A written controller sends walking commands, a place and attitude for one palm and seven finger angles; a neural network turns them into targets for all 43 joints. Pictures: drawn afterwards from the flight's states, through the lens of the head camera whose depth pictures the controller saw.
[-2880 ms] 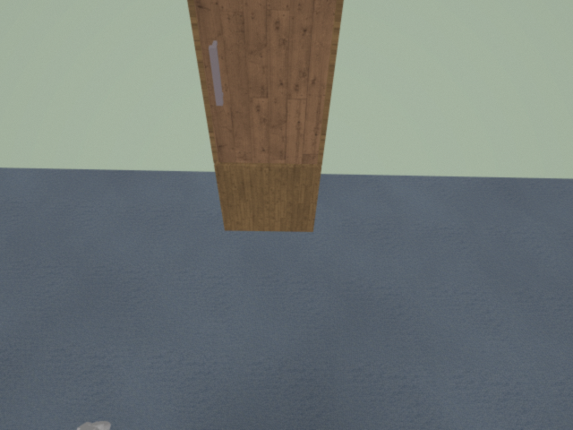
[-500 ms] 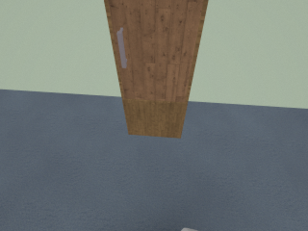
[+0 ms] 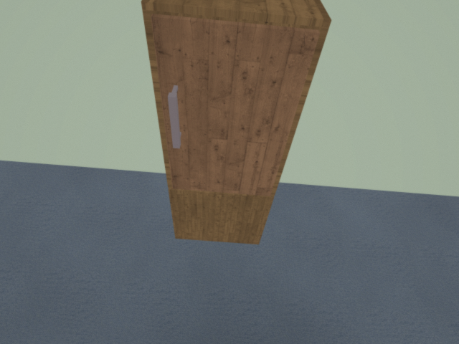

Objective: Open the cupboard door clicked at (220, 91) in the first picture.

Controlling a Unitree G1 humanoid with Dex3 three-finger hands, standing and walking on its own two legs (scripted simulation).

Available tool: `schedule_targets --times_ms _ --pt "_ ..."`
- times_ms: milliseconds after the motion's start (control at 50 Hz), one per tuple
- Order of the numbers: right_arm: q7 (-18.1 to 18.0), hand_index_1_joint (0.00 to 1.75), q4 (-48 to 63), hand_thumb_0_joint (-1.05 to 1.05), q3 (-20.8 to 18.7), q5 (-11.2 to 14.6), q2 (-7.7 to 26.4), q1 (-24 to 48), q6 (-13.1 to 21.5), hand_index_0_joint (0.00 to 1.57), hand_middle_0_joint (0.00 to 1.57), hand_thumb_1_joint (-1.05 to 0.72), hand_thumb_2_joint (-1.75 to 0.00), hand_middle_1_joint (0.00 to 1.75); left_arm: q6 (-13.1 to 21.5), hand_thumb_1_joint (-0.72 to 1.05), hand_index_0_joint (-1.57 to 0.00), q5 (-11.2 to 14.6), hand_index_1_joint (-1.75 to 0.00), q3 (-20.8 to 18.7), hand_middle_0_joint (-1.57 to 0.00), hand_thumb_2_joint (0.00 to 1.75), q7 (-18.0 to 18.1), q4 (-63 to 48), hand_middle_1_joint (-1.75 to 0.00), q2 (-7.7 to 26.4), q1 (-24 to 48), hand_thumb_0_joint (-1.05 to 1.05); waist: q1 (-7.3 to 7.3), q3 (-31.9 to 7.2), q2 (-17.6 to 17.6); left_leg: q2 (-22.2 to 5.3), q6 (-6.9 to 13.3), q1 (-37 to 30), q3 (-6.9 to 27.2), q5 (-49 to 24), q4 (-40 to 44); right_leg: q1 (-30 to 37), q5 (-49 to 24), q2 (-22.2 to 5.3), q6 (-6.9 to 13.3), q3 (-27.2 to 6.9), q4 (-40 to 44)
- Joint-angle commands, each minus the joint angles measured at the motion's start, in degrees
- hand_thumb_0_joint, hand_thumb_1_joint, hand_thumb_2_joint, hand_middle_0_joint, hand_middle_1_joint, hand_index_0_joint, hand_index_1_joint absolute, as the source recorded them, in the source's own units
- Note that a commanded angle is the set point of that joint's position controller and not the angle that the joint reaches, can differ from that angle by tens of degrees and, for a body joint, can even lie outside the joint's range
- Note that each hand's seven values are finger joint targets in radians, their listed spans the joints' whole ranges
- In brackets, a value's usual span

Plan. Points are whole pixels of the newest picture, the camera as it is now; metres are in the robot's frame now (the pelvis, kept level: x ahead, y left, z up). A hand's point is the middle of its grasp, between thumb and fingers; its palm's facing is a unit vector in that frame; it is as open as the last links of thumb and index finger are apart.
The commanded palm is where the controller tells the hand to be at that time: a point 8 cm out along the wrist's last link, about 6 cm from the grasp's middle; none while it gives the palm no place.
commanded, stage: take the last steps up to it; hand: left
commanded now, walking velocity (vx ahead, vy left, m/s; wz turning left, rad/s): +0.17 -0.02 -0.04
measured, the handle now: (176, 118) +0.66 +0.20 +0.00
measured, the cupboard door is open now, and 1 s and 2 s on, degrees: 0 0 0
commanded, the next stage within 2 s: come to a stop and stand still in 0.06 s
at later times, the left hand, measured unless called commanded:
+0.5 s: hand (161, 320) +0.20 +0.15 -0.17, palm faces +0.05 -0.98 -0.21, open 7.3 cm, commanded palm none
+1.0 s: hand out of the picture +0.01 +0.21 -0.17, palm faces +0.04 -0.97 -0.23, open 7.4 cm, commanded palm none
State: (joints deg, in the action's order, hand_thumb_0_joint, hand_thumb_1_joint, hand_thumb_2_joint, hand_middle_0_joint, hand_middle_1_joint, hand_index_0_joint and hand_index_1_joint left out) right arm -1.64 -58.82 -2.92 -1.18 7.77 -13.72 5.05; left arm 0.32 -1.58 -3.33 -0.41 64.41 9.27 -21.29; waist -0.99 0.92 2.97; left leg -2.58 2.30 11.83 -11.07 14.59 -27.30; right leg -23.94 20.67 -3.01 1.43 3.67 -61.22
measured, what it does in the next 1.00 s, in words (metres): steps on the spot: right foot, then left foot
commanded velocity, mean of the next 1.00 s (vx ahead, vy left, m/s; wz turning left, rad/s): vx -0.06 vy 0.04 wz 0.00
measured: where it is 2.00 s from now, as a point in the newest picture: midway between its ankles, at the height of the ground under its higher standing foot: outside the picture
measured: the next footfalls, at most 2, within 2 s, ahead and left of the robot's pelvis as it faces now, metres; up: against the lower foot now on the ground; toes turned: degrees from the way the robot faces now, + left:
right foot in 0.26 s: +0.20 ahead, -0.14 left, +0.00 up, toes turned -8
left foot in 0.64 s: +0.15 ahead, +0.11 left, +0.00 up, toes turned +6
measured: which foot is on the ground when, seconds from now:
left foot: down 0.00-0.28, up 0.30-0.62, down 0.64-1.00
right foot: up 0.00-0.24, down 0.26-0.64, up 0.66-0.94, down 0.96-1.00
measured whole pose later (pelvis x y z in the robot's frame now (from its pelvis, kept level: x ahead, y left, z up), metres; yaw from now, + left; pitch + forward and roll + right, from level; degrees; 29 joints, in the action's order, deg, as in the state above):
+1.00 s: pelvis +0.05 +0.03 +0.00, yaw -1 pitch -1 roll +1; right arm -1.6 -60.6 -2.0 -0.2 9.2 -12.3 -0.1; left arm -1.9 -0.7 -1.1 2.1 64.4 9.8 -20.1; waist -1.0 1.1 0.3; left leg 1.0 2.6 14.1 -6.6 10.2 -24.7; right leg -8.9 17.1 -1.7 0.3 1.3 -26.7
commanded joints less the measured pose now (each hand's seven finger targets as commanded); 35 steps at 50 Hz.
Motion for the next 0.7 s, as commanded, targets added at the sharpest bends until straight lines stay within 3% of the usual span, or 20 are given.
schedule_targets --times_ms 0,60,140,160,200,220,240,260,280,300,320,360,420,500,560,580,600,620,640,680 --pt "-0.3 0.3 -1.8 0.0 0.1 0.0 5.6 -8.6 0.1 0.2 0.2 -0.9 -0.9 0.3 1.1 0.9 -0.2 -0.1 -0.3 -0.2 -0.2 0.9 -0.2 -4.4 -0.3 0.6 1.2 0.0 0.79 2.1 -7.9 -14.7 6.8 -7.0 10.9 -21.7 15.3 -9.0 -4.0 -3.6 -1.7 -1.0 2.1" --pt "-0.2 0.3 -3.0 0.0 0.0 -0.1 6.4 -9.9 -0.3 0.2 0.2 -0.9 -0.9 0.3 0.6 0.9 -0.2 -0.1 -0.3 0.1 -0.2 0.9 -0.2 -5.3 -0.3 0.1 4.5 0.0 1.29 3.2 -9.8 -13.4 6.6 -6.7 7.3 -23.9 14.8 -6.6 -5.5 -3.3 -2.0 1.0 10.7" --pt "-0.1 0.3 -4.6 0.0 -0.3 -0.5 7.2 -11.1 -1.4 0.2 0.2 -0.9 -0.9 0.3 0.7 0.9 -0.2 0.1 -0.3 0.1 -0.2 0.9 -0.2 -6.9 -0.3 0.5 9.2 0.0 2.18 5.1 -10.8 -13.9 6.6 -5.7 7.5 -21.1 12.4 -2.1 -5.6 -1.8 -1.2 2.9 20.6" --pt "-0.3 0.3 -4.9 0.0 -0.2 -0.5 7.2 -10.9 -1.7 0.2 0.2 -0.9 -0.9 0.3 0.8 0.9 -0.2 0.0 -0.3 0.3 -0.2 0.9 0.0 -6.8 -0.3 0.6 9.2 0.0 1.94 5.1 -10.1 -13.6 6.1 -4.7 7.2 -23.0 10.1 1.0 -6.3 -1.1 -0.9 3.2 23.6" --pt "-0.5 0.3 -5.4 0.0 0.3 -0.1 6.0 -9.7 -2.2 0.2 0.2 -0.9 -0.9 0.3 1.2 0.9 -0.2 0.2 -0.3 0.2 -0.2 0.9 0.7 -4.8 -0.3 1.9 4.1 0.0 -1.12 2.7 -6.2 -10.5 2.5 -0.5 5.4 -23.5 2.6 13.6 -17.0 -0.4 -1.1 2.9 33.9" --pt "-0.4 0.3 -5.4 0.0 0.7 0.5 4.7 -9.9 -2.0 0.2 0.2 -0.9 -0.9 0.3 1.8 0.9 -0.2 0.2 -0.3 -0.3 -0.2 0.9 1.3 -3.5 -0.3 5.5 -0.3 0.0 -3.05 -1.1 -1.0 -7.6 -0.5 3.6 3.8 -15.9 -2.8 22.7 -32.9 -5.1 -0.6 -2.6 35.5" --pt "-0.1 0.3 -5.2 0.0 0.7 1.1 3.4 -12.5 -2.3 0.2 0.2 -0.9 -0.9 0.3 2.2 0.9 -0.2 0.3 -0.3 -0.6 -0.2 0.9 2.0 -2.7 -0.3 9.9 -1.7 0.0 -1.61 -5.8 5.2 -3.1 -2.9 7.8 2.5 2.0 -8.3 28.8 -52.1 -15.5 3.6 -12.0 35.0" --pt "-0.5 0.3 -5.3 0.0 0.2 1.3 3.3 -14.5 -3.2 0.2 0.2 -0.9 -0.9 0.3 1.8 0.9 -0.2 0.7 -0.3 -0.8 -0.2 0.9 2.1 -3.4 -0.3 12.3 -1.7 0.0 -0.57 -7.2 3.9 -0.8 -3.8 6.3 4.1 17.1 -14.4 27.5 -65.6 -20.4 8.1 -12.3 35.2" --pt "-0.6 0.3 -5.1 0.0 0.0 1.5 2.7 -13.3 -4.4 0.2 0.2 -0.9 -0.9 0.3 2.0 0.9 -0.2 0.7 -0.3 -1.1 -0.2 0.9 2.5 -3.5 -0.3 12.6 -0.5 0.0 -1.09 -9.5 10.6 -1.0 -4.0 7.1 5.7 21.8 -21.5 26.5 -71.0 -21.1 10.4 -13.8 34.9" --pt "-0.9 0.3 -4.6 0.0 -0.3 1.6 3.6 -11.5 -5.2 0.2 0.2 -0.9 -0.9 0.3 1.5 0.9 -0.2 0.8 -0.3 -1.1 -0.2 0.9 3.1 -4.0 -0.3 11.0 1.3 0.0 -1.39 -8.4 12.0 -1.3 -3.9 8.3 8.2 22.6 -26.1 24.0 -69.6 -21.6 11.8 -14.0 35.9" --pt "-0.9 0.3 -4.3 0.0 -0.3 1.4 3.3 -9.9 -5.6 0.2 0.2 -0.9 -0.9 0.3 1.0 0.9 -0.2 0.5 -0.3 -1.2 -0.2 0.9 3.5 -4.9 -0.3 10.4 3.7 0.0 -1.29 -5.7 8.6 -1.5 -3.8 10.9 10.1 21.5 -29.7 21.8 -65.4 -21.7 12.6 -13.6 36.1" --pt "-0.4 0.3 -3.4 0.0 -0.6 1.0 2.8 -7.6 -6.6 0.2 0.2 -0.9 -0.9 0.3 0.1 0.9 -0.2 0.1 -0.3 -1.6 -0.2 0.9 3.9 -6.5 -0.3 10.5 6.5 0.0 -0.81 -4.5 2.0 -0.6 -4.1 12.2 11.0 18.5 -33.3 18.0 -57.3 -20.2 11.5 -10.7 37.1" --pt "0.4 0.3 -1.8 0.0 -1.1 0.6 2.5 -7.7 -7.8 0.2 0.2 -0.9 -0.9 0.3 -0.6 0.9 -0.2 -0.1 -0.3 -2.2 -0.2 0.9 4.0 -9.0 -0.3 10.6 10.7 0.0 0.78 -4.5 3.8 -0.3 -4.9 10.4 10.5 14.0 -32.4 11.3 -44.5 -18.2 9.8 -7.2 39.8" --pt "0.8 0.3 0.5 0.0 -1.3 0.5 2.7 -7.0 -7.6 0.2 0.2 -0.9 -0.9 0.3 -1.2 0.9 -0.2 -0.7 -0.3 -2.4 -0.2 0.9 3.5 -11.1 -0.3 10.7 13.0 0.0 1.37 -4.3 7.4 0.1 -4.8 7.1 9.1 11.6 -23.4 8.3 -28.9 -16.0 8.3 -6.6 41.1" --pt "0.8 0.3 0.8 0.0 -1.1 0.3 3.6 -9.5 -6.6 0.2 0.2 -0.9 -0.9 0.3 -1.9 0.9 -0.2 -0.3 -0.3 -2.5 -0.2 0.9 2.9 -11.7 -0.3 10.6 13.7 0.0 3.09 -3.6 6.6 1.0 -4.3 -1.3 6.5 2.2 -6.4 3.3 -12.5 -12.7 4.9 -6.3 38.8" --pt "0.9 0.3 0.8 0.0 -1.1 0.3 4.9 -10.6 -6.1 0.2 0.2 -0.9 -0.9 0.3 -2.4 0.9 -0.2 0.2 -0.3 -2.1 -0.2 0.9 2.6 -12.0 -0.3 9.1 13.2 0.0 3.68 -3.1 2.1 0.0 -4.0 -4.9 7.7 -0.7 1.3 0.4 -6.0 -10.1 2.7 -4.6 34.3" --pt "0.9 0.3 2.1 0.0 -1.8 -0.1 9.1 -9.3 -5.6 0.2 0.2 -0.9 -0.9 0.3 -2.9 0.9 -0.2 0.5 -0.3 -1.4 -0.2 0.9 2.3 -12.7 -0.3 5.6 11.5 0.0 3.13 -0.6 -13.5 -9.3 -1.6 -1.9 20.7 1.9 10.4 -4.8 4.5 -3.4 -0.7 -0.2 24.2" --pt "0.7 0.3 5.2 0.0 -2.2 -0.7 13.1 -5.1 -5.8 0.2 0.2 -0.9 -0.9 0.3 -3.2 0.9 -0.2 0.7 -0.3 -1.2 -0.2 0.9 2.3 -13.8 -0.3 3.8 11.7 0.0 2.73 3.4 -22.7 -17.9 3.5 9.0 31.0 3.1 17.7 -4.7 10.5 1.7 -2.5 0.2 14.2" --pt "0.1 0.3 6.0 0.0 -2.0 -1.0 12.9 -0.8 -5.8 0.2 0.2 -0.9 -0.9 0.3 -3.8 0.9 -0.2 0.3 -0.3 -1.5 -0.2 0.9 2.4 -13.1 -0.3 5.2 12.4 0.0 2.45 4.2 -20.3 -17.7 5.2 14.3 30.8 7.1 19.2 -2.0 8.9 0.8 -1.8 -5.4 7.0" --pt "-0.4 0.3 7.0 0.0 -0.8 -0.8 10.4 4.9 -5.7 0.2 0.2 -0.9 -0.9 0.3 -3.7 0.9 -0.2 -0.1 -0.3 -2.1 -0.2 0.9 1.8 -10.5 -0.3 6.1 8.4 0.0 -0.74 5.1 -14.1 -11.9 4.5 13.7 22.5 8.6 17.1 -2.3 2.7 1.6 -1.6 -6.6 -0.5"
